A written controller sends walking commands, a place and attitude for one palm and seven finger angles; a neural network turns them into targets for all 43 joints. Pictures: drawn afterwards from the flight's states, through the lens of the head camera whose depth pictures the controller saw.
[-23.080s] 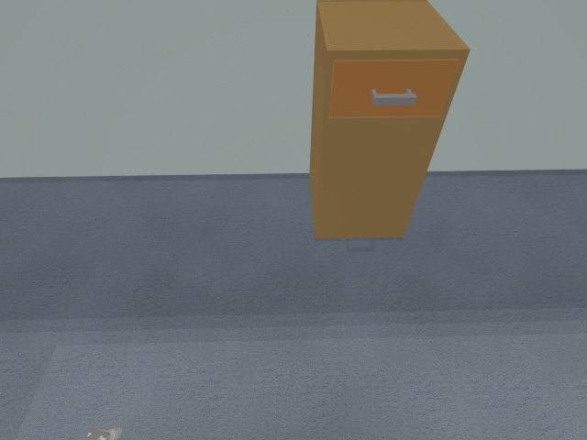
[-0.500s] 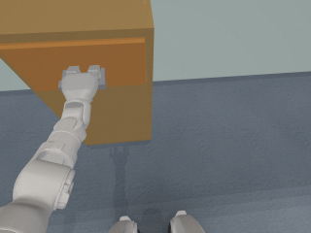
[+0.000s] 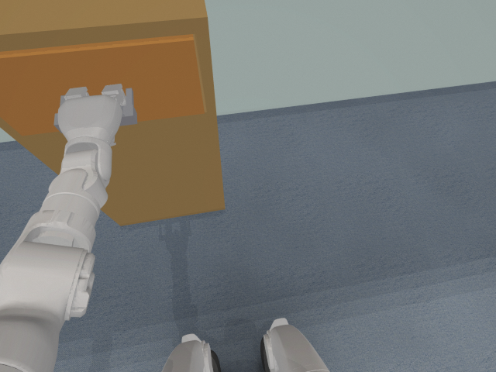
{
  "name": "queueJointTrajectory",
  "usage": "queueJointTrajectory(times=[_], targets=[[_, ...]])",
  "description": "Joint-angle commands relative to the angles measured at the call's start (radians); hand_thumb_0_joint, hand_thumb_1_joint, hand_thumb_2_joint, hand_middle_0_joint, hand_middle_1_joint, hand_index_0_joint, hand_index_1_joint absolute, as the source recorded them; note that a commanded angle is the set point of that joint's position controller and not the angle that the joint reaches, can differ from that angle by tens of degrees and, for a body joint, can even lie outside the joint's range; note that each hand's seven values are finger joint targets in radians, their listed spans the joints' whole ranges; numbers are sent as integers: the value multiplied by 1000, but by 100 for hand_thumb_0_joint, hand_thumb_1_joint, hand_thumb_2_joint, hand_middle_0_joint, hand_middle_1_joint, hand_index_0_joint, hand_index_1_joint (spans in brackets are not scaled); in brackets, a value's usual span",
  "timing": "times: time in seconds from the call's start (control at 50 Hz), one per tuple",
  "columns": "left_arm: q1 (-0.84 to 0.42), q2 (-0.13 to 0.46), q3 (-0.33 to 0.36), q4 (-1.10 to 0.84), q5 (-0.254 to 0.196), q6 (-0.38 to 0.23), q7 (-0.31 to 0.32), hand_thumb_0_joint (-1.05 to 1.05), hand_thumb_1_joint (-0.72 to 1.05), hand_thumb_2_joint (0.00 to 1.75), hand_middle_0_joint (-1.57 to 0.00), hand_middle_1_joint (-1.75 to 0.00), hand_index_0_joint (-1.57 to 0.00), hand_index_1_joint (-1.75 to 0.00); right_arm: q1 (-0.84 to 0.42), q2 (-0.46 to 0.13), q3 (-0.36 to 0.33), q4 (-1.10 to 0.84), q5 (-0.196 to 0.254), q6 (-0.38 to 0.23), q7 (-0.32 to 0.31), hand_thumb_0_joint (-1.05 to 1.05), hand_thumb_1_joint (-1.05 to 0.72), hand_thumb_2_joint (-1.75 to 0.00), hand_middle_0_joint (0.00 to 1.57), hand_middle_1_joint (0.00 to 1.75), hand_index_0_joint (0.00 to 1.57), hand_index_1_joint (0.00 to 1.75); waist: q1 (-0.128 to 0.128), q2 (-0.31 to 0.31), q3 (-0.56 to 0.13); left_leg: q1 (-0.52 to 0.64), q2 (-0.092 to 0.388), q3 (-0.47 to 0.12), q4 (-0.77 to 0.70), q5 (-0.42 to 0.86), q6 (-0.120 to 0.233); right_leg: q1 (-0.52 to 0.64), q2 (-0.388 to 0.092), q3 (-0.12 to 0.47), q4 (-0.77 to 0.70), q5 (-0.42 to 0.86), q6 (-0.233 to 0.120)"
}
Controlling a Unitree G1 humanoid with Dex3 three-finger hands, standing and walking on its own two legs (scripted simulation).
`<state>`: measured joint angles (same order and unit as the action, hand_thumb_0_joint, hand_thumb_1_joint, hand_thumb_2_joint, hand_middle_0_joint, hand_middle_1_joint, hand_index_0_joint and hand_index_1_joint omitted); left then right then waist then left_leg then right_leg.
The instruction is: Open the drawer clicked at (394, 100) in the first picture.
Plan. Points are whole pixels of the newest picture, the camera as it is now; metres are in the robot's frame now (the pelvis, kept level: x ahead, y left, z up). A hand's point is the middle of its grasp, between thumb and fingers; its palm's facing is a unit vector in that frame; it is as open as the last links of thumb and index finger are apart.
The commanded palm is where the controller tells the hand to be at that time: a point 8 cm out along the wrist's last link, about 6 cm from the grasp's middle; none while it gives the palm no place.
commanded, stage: pull the drawer open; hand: left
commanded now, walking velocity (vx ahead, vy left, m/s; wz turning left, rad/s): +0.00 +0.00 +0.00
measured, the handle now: (97, 108) +0.56 +0.20 +0.01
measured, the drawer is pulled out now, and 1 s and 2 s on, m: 0.01 0.07 0.08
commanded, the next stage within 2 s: none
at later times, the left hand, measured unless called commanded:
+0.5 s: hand (106, 165) +0.46 +0.18 -0.01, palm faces -0.04 -0.05 -1.00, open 5.5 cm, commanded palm +0.42 +0.19 +0.03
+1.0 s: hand (105, 170) +0.45 +0.19 -0.01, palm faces -0.06 +0.00 -1.00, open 5.4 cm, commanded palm +0.44 +0.19 +0.03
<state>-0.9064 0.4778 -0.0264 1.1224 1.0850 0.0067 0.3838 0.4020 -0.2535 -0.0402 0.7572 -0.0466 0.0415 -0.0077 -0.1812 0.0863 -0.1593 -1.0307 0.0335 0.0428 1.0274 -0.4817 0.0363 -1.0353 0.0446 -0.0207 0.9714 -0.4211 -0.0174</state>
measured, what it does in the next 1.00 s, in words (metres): stands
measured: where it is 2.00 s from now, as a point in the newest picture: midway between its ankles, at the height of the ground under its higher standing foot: outside the picture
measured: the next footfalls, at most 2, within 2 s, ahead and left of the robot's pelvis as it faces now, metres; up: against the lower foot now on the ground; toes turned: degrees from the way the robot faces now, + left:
none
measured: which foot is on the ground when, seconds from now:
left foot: down 0.00-1.00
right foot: down 0.00-1.00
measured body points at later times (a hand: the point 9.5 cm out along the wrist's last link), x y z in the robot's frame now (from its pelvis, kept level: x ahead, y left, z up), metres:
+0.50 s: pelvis +0.03 +0.01 +0.02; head +0.14 +0.00 +0.46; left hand +0.46 +0.18 +0.04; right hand +0.09 -0.26 -0.11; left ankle -0.01 +0.10 -0.66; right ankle +0.01 -0.11 -0.67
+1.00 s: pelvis -0.01 -0.01 +0.01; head +0.11 -0.01 +0.44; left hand +0.45 +0.18 +0.04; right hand +0.05 -0.27 -0.14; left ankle -0.01 +0.10 -0.67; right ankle +0.01 -0.11 -0.67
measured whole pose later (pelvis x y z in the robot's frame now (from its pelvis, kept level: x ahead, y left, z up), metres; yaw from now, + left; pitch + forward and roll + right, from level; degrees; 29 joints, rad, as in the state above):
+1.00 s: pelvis -0.01 -0.01 +0.01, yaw +2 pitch +23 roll -1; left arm -0.78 0.33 -0.11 1.10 1.11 0.05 0.48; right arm 0.27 -0.23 -0.04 0.75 -0.04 0.06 -0.03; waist -0.10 0.07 -0.17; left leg -0.93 0.00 0.02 0.99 -0.46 0.03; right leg -0.93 0.02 -0.04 0.96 -0.43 -0.03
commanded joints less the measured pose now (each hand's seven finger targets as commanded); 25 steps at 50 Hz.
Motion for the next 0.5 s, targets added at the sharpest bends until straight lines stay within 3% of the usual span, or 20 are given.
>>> queueJointTrajectory(times=[0.0, 0.04, 0.12, 0.14, 0.16, 0.18, 0.2, 0.24, 0.26, 0.34, 0.36, 0.38, 0.4, 0.42, 0.48], targets=[[-227, 158, 49, -172, -15, -27, 43, 0, 90, 90, -40, -135, -40, -135, 138, -158, -65, -43, 7, -17, 0, 0, -90, -90, 20, 30, 20, 30, 40, -19, -535, 337, -33, -45, -90, 477, 7, 372, 21, 9, -104, 444, -9], [-178, 169, 64, -179, -13, -25, 55, 0, 90, 90, -40, -135, -40, -135, 140, -159, -66, -40, 9, -16, 0, 0, -90, -90, 20, 30, 20, 30, 54, -41, -514, 319, -34, -39, -99, 470, 8, 396, 20, 10, -110, 456, -8], [-139, 136, 46, -170, -2, -12, 79, 0, 90, 90, -40, -135, -40, -135, 123, -157, -69, -32, 6, -12, 2, 0, -90, -90, 20, 30, 20, 30, 55, -51, -461, 323, -35, -32, -113, 481, 7, 388, 18, 7, -121, 466, -8], [-108, 147, 65, -185, -2, -7, 85, 0, 90, 90, -40, -135, -40, -135, 123, -159, -72, -35, 8, -8, 4, 0, -90, -90, 20, 30, 20, 30, 72, -44, -464, 340, -34, -34, -123, 501, 3, 396, 18, 4, -119, 470, -11], [-43, 112, 49, -186, -2, -1, 87, 0, 90, 90, -40, -135, -40, -135, 107, -153, -72, -46, 8, -7, 6, 0, -90, -90, 20, 30, 20, 30, 86, -40, -465, 356, -36, -27, -128, 523, 3, 409, 19, 1, -124, 483, -12], [-43, 114, 57, -228, -6, 0, 91, 0, 90, 90, -40, -135, -40, -135, 109, -152, -76, -49, 8, -4, 9, 0, -90, -90, 20, 30, 20, 30, 86, -36, -496, 394, -31, -29, -130, 562, 2, 420, 19, 2, -126, 511, -11], [-18, 118, 68, -253, -8, -1, 90, 0, 90, 90, -40, -135, -40, -135, 101, -151, -78, -57, 9, 1, 11, 0, -90, -90, 20, 30, 20, 30, 103, -20, -523, 420, -32, -29, -129, 604, 0, 433, 18, 2, -121, 527, -14], [24, 65, 31, -256, -8, 14, 94, 0, 90, 90, -40, -135, -40, -135, 90, -144, -78, -66, 13, 7, 12, 0, -90, -90, 20, 30, 20, 30, 95, -36, -471, 428, -29, -27, -138, 620, 0, 427, 18, -2, -136, 537, -11], [61, 68, 37, -246, -1, 21, 98, 0, 90, 90, -40, -135, -40, -135, 78, -145, -77, -65, 13, 9, 11, 0, -90, -90, 20, 30, 20, 30, 104, -57, -444, 416, -29, -25, -144, 611, -1, 430, 18, -5, -139, 528, -10], [90, 11, 5, -307, 5, 43, 112, 0, 90, 90, -40, -135, -40, -135, 58, -139, -83, -82, 19, 20, 13, 0, -90, -90, 20, 30, 20, 30, 103, -44, -441, 489, -21, -36, -153, 695, -5, 413, 19, -9, -148, 538, -11], [119, -15, -11, -309, 6, 50, 116, 0, 90, 90, -40, -135, -40, -135, 50, -135, -84, -85, 17, 19, 12, 0, -90, -90, 20, 30, 20, 30, 104, -71, -428, 494, -19, -36, -154, 716, -4, 421, 18, -14, -152, 549, -10], [126, 7, 11, -351, 4, 54, 119, 0, 90, 90, -40, -135, -40, -135, 45, -136, -86, -91, 20, 23, 14, 0, -90, -90, 20, 30, 20, 30, 114, -55, -455, 516, -18, -37, -156, 740, -6, 436, 16, -9, -152, 565, -11], [133, -16, -8, -367, 4, 61, 117, 0, 90, 90, -40, -135, -40, -135, 37, -132, -86, -96, 19, 28, 15, 0, -90, -90, 20, 30, 20, 30, 111, -48, -462, 535, -19, -45, -153, 768, -7, 431, 18, -9, -152, 571, -13], [166, -53, -34, -341, 5, 72, 119, 0, 90, 90, -40, -135, -40, -135, 31, -128, -85, -94, 17, 28, 14, 0, -90, -90, 20, 30, 20, 30, 107, -61, -426, 530, -18, -39, -155, 769, -6, 427, 16, -13, -159, 576, -10], [205, -71, -41, -394, -2, 86, 120, 0, 90, 90, -40, -135, -40, -135, 9, -125, -85, -112, 24, 35, 16, 0, -90, -90, 20, 30, 20, 30, 113, -75, -420, 547, -19, -38, -169, 754, -7, 452, 15, -11, -175, 576, -11]])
